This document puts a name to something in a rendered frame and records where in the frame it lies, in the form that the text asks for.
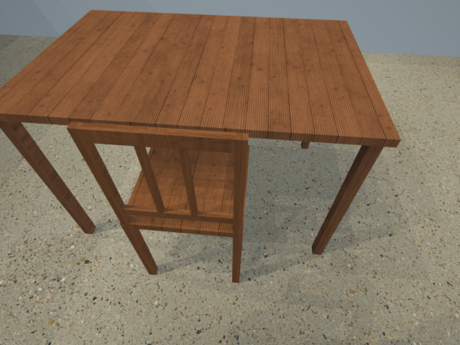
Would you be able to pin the chair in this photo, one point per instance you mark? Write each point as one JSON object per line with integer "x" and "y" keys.
{"x": 192, "y": 181}

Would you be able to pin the table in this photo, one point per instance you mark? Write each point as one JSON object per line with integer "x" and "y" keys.
{"x": 272, "y": 78}

